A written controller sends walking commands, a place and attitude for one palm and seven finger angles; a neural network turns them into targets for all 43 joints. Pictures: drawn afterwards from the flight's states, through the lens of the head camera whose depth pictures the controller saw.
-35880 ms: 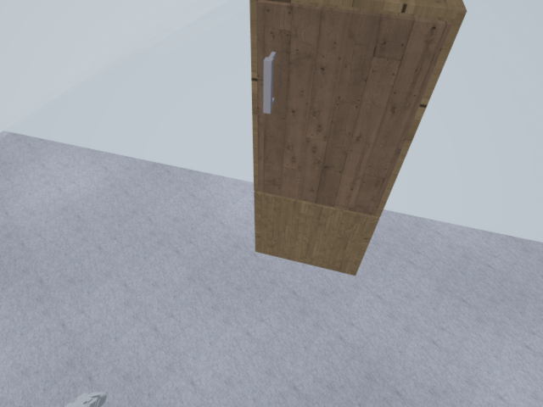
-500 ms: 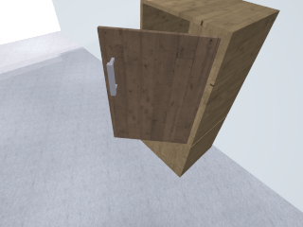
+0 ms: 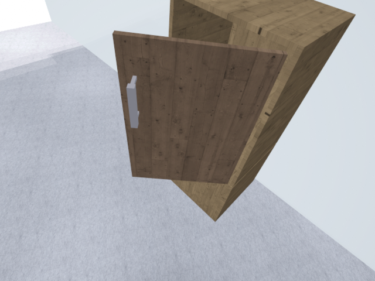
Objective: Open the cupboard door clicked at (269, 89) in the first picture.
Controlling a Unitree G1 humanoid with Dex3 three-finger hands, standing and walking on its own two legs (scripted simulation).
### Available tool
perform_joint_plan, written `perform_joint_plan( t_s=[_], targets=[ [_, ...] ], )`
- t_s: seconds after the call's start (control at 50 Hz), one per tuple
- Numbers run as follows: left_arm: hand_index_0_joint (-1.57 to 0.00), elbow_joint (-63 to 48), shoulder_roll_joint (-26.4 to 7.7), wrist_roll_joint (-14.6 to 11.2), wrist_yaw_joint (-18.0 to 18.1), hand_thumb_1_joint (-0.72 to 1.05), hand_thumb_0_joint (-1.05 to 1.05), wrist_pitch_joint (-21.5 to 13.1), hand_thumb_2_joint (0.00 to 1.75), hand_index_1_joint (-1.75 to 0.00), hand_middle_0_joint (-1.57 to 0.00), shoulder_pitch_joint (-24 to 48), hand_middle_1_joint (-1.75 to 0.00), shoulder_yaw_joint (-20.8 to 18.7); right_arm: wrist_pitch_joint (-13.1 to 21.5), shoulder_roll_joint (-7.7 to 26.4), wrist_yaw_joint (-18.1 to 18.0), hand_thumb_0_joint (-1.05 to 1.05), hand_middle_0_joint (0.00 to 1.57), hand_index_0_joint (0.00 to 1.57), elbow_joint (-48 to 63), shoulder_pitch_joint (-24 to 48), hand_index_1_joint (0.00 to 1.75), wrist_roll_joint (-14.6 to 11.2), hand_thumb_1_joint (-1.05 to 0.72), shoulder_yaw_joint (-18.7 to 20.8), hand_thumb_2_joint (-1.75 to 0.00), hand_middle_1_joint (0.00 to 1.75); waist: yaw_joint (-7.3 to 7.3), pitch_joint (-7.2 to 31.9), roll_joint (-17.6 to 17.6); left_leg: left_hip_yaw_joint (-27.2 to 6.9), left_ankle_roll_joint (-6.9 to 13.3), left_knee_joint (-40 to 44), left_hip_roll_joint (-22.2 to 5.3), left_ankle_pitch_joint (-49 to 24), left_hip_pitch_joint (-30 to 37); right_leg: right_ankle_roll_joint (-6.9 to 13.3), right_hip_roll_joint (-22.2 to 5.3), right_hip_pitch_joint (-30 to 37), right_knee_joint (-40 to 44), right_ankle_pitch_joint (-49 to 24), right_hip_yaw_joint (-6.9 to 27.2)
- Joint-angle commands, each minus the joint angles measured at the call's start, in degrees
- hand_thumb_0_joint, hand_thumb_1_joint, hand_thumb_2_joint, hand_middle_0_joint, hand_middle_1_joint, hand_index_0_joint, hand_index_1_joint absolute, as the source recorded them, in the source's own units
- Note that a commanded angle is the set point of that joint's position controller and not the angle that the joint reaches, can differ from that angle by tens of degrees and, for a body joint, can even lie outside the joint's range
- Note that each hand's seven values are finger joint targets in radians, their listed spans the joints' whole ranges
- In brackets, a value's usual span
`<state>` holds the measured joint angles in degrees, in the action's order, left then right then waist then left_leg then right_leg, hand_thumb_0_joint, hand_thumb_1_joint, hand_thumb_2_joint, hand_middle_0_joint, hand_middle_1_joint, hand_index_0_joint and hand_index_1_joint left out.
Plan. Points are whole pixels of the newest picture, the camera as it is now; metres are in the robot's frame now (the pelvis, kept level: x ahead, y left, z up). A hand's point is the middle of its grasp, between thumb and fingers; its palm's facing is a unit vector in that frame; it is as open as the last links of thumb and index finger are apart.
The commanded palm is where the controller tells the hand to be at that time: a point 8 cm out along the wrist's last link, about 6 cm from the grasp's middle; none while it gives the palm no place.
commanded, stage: come to a stop and stand still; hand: left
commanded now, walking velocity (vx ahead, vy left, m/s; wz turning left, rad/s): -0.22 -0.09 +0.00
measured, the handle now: (134, 102) +0.53 +0.18 +0.07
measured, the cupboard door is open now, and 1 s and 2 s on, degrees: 43 43 43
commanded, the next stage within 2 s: look again from close up in 1.30 s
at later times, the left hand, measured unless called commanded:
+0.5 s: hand out of the picture +0.09 +0.12 -0.18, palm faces +0.03 -0.98 -0.17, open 7.3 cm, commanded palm none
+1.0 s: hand out of the picture -0.05 +0.06 -0.17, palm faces +0.05 -0.99 -0.16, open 7.4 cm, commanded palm none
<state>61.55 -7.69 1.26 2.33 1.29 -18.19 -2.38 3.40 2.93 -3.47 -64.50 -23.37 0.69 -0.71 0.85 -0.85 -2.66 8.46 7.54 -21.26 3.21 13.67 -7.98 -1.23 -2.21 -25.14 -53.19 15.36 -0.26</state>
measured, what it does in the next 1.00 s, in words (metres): steps on the spot: right foot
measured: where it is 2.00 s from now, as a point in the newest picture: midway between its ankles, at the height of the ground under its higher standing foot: outside the picture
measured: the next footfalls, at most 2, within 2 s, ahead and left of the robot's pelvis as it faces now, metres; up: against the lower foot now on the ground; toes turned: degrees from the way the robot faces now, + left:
right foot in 0.48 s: +0.02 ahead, -0.17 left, +0.00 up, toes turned +0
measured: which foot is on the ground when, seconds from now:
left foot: down 0.00-1.00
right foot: up 0.00-0.46, down 0.48-1.00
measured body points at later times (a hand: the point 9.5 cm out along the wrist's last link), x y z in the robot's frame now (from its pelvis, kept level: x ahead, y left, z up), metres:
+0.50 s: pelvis +0.00 -0.04 -0.01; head +0.04 -0.03 +0.44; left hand +0.09 +0.17 -0.17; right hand -0.01 -0.26 -0.17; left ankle -0.02 +0.02 -0.74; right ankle -0.02 -0.17 -0.75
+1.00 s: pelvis -0.01 -0.09 +0.00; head -0.01 -0.10 +0.45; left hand -0.05 +0.11 -0.16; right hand -0.02 -0.30 -0.16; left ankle -0.02 +0.02 -0.74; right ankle -0.02 -0.17 -0.74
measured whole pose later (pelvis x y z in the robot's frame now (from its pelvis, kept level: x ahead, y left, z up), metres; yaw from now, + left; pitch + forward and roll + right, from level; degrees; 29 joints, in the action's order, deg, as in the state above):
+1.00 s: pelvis -0.01 -0.09 +0.00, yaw +1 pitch -1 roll +0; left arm 65.2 -6.3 0.5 2.1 -0.4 -20.5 0.9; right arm -0.3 7.1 -1.9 -67.5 -15.9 0.7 0.1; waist -0.1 -1.5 0.1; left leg 6.2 0.4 -20.2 -1.1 11.5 -7.2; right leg 3.3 2.2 -7.3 -20.8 12.2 -3.2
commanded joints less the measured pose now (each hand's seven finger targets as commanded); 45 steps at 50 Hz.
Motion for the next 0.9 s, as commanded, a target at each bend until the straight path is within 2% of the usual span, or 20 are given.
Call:
perform_joint_plan(
  t_s=[0.0, 0.06, 0.2, 0.22, 0.28, 0.3, 0.34, 0.38, 0.42, 0.44, 0.46, 0.48, 0.5, 0.56, 0.6, 0.64, 0.68, 0.88],
  targets=[
    [-0.20, -1.3, -1.4, -0.4, 0.8, 0.90, 0.00, 0.9, 0.90, -0.30, -0.20, -5.2, -0.30, -0.7, -0.4, 7.7, -1.2, 0.00, 0.20, 0.20, 0.3, -4.7, 0.30, -0.4, -0.90, 1.7, -0.90, 0.30, -1.63, -1.4, 8.2, -10.8, -7.3, 2.9, -17.1, -53.9, 3.4, -0.7, 0.4, -1.1, -1.1, 0.1, 0.6],
    [-0.20, -3.3, -2.4, -0.2, 1.0, 0.90, 0.00, 1.5, 0.90, -0.30, -0.20, -1.2, -0.30, -1.5, -1.4, 7.4, -1.4, 0.00, 0.20, 0.20, 0.2, -5.6, 0.30, -0.1, -0.90, 2.6, -0.90, 0.30, -0.53, -3.0, 9.8, -11.1, -6.9, 1.8, -17.2, -55.4, 3.4, -1.0, 1.4, -3.5, -4.3, 1.5, 1.2],
    [-0.20, -6.8, -3.4, -0.2, 0.8, 0.90, 0.00, 1.6, 0.90, -0.30, -0.20, 5.6, -0.30, -2.0, -2.4, 7.9, -1.2, 0.00, 0.20, 0.20, 1.8, -3.7, 0.30, 0.5, -0.90, 4.1, -0.90, 0.30, 1.01, -1.1, 9.0, -13.3, 0.1, -0.8, -18.3, -53.0, 8.7, -1.1, 1.4, -5.6, -3.8, 5.4, 1.8],
    [-0.20, -7.1, -3.4, -0.1, 0.8, 0.90, 0.00, 1.6, 0.90, -0.30, -0.20, 6.4, -0.30, -1.9, -2.5, 8.1, -1.1, 0.00, 0.20, 0.20, 2.1, -3.8, 0.30, 0.6, -0.90, 4.2, -0.90, 0.30, 1.45, -0.6, 8.8, -13.8, 0.5, -0.9, -18.2, -52.8, 9.3, -1.0, 1.3, -5.1, -2.9, 6.1, 1.8],
    [-0.20, -7.9, -3.3, -0.2, 0.7, 0.90, 0.00, 1.5, 0.90, -0.30, -0.20, 7.8, -0.30, -1.6, -2.7, 8.9, -0.8, 0.00, 0.20, 0.20, 2.7, -2.4, 0.30, 0.8, -0.90, 4.6, -0.90, 0.30, 1.52, 0.8, 8.7, -14.6, 2.7, -1.1, -19.2, -48.6, 9.1, -0.6, 0.4, -2.0, 2.4, 8.0, 1.5],
    [-0.20, -8.2, -3.3, 0.0, 0.6, 0.90, 0.00, 1.4, 0.90, -0.30, -0.20, 8.8, -0.30, -1.4, -2.7, 9.0, -0.6, 0.00, 0.20, 0.20, 3.0, -2.2, 0.30, 0.8, -0.90, 4.6, -0.90, 0.30, 1.91, 0.3, 8.7, -14.6, 2.8, -1.1, -18.9, -48.0, 8.5, -0.3, 0.5, -0.7, 5.3, 8.5, 0.5],
    [-0.20, -8.2, -3.0, -0.2, 0.6, 0.90, 0.00, 1.3, 0.90, -0.30, -0.20, 8.1, -0.30, -1.0, -2.7, 10.0, -0.3, 0.00, 0.20, 0.20, 3.3, -0.8, 0.30, 0.8, -0.90, 4.7, -0.90, 0.30, 1.32, 1.0, 9.4, -15.4, 3.0, -0.4, -19.5, -44.4, 5.9, 0.3, 0.1, 4.0, 10.0, 8.1, 0.0],
    [-0.20, -7.6, -3.1, -0.2, 0.7, 0.90, 0.00, 0.9, 0.90, -0.30, -0.20, 6.4, -0.30, -0.9, -2.7, 10.6, 0.0, 0.00, 0.20, 0.20, 3.7, 0.5, 0.30, 0.8, -0.90, 4.8, -0.90, 0.30, 0.56, 1.5, 8.6, -15.2, 2.2, -0.6, -18.6, -40.5, 4.4, 0.7, 0.0, 8.2, 16.8, 5.1, -0.8],
    [-0.20, -6.3, -3.8, -0.1, 0.7, 0.90, 0.00, 0.0, 0.90, -0.30, -0.20, 3.3, -0.30, -0.8, -2.6, 10.3, 0.4, 0.00, 0.20, 0.20, 3.7, 1.6, 0.30, 0.3, -0.90, 4.6, -0.90, 0.30, -0.87, 2.1, 7.3, -13.8, -0.7, -3.3, -16.0, -33.9, 1.9, 1.0, -0.5, 14.9, 28.0, -5.1, -1.3],
    [-0.20, -5.5, -4.8, -0.1, 0.8, 0.90, 0.00, -0.6, 0.90, -0.30, -0.20, 1.6, -0.30, -0.7, -2.4, 9.6, 0.6, 0.00, 0.20, 0.20, 3.9, 1.7, 0.30, 0.0, -0.90, 4.5, -0.90, 0.30, -1.26, 2.4, 4.0, -12.6, -3.3, -5.3, -13.6, -25.0, -1.4, 1.8, -3.0, 18.9, 32.2, -13.2, 1.8],
    [-0.20, -5.0, -6.3, -0.1, 1.0, 0.90, 0.00, -1.2, 0.90, -0.30, -0.20, 1.8, -0.30, -0.5, -2.5, 7.8, 0.8, 0.00, 0.20, 0.20, 4.3, 1.9, 0.30, -0.4, -0.90, 4.1, -0.90, 0.30, 0.03, 1.4, -1.2, -9.5, -6.1, -6.7, -9.7, -12.8, -5.8, 4.4, -9.3, 20.1, 30.8, -25.7, 8.5],
    [-0.20, -4.9, -7.3, -0.4, 0.8, 0.90, 0.00, -1.5, 0.90, -0.30, -0.20, 2.6, -0.30, -0.2, -3.1, 7.0, 1.1, 0.00, 0.20, 0.20, 4.2, 2.0, 0.30, -0.5, -0.90, 3.8, -0.90, 0.30, 0.71, 0.5, -3.1, -7.7, -7.6, -4.8, -7.2, -1.7, -5.3, 7.3, -13.6, 16.8, 30.7, -27.1, 11.0],
    [-0.20, -5.0, -7.0, -0.3, 0.7, 0.90, 0.00, -1.7, 0.90, -0.30, -0.20, 3.5, -0.30, -0.1, -3.6, 6.2, 1.2, 0.00, 0.20, 0.20, 3.9, 2.0, 0.30, -0.1, -0.90, 3.5, -0.90, 0.30, 1.31, 1.5, -4.1, -7.3, -8.1, -3.5, -6.7, -1.3, -3.2, 8.0, -12.5, 15.6, 30.5, -25.6, 10.8],
    [-0.20, -4.5, -5.9, -0.6, 0.5, 0.90, 0.00, -1.9, 0.90, -0.30, -0.20, 4.0, -0.30, 0.7, -3.2, 8.0, 1.4, 0.00, 0.20, 0.20, 2.2, 3.9, 0.30, 0.2, -0.90, 3.1, -0.90, 0.30, 0.44, 1.3, -0.3, -8.2, -7.2, 0.1, -9.2, -9.1, 1.8, 4.6, -7.2, 13.2, 30.9, -19.4, 6.4],
    [-0.20, -3.5, -5.5, -0.6, 0.4, 0.90, 0.00, -1.8, 0.90, -0.30, -0.20, 3.2, -0.30, 1.1, -2.9, 8.6, 1.6, 0.00, 0.20, 0.20, 1.5, 5.0, 0.30, 0.1, -0.90, 2.8, -0.90, 0.30, -0.27, -0.6, 2.1, -9.1, -6.7, 1.9, -10.1, -10.4, 1.1, 3.4, -5.4, 13.9, 32.5, -15.1, 5.6],
    [-0.20, -2.4, -5.4, -0.7, 0.3, 0.90, 0.00, -1.9, 0.90, -0.30, -0.20, 2.2, -0.30, 1.4, -3.0, 9.1, 1.6, 0.00, 0.20, 0.20, 0.8, 5.5, 0.30, 0.0, -0.90, 2.4, -0.90, 0.30, -0.36, -2.2, 1.0, -9.3, -6.7, 3.3, -10.1, -7.8, 1.0, 3.1, -5.1, 13.2, 34.2, -11.3, 5.8],
    [-0.20, -1.7, -5.3, -0.7, 0.2, 0.90, 0.00, -1.9, 0.90, -0.30, -0.20, 1.4, -0.30, 1.6, -3.1, 9.3, 1.7, 0.00, 0.20, 0.20, 0.2, 5.5, 0.30, 0.0, -0.90, 2.1, -0.90, 0.30, -0.38, -3.9, 1.4, -9.2, -6.7, 4.4, -10.0, -4.9, 0.7, 3.0, -4.8, 12.2, 35.9, -7.5, 6.0],
    [-0.20, 1.0, -4.8, -0.8, 0.3, 0.90, 0.00, -2.8, 0.90, -0.30, -0.20, -3.6, -0.30, 2.2, -3.2, 9.0, 1.6, 0.00, 0.20, 0.20, -1.6, 4.4, 0.30, -0.1, -0.90, 1.4, -0.90, 0.30, -0.41, -4.4, 1.5, -8.3, -6.9, 4.3, -9.5, -4.1, 1.8, 3.1, -4.6, 11.9, 38.7, -5.8, 6.7]
  ],
)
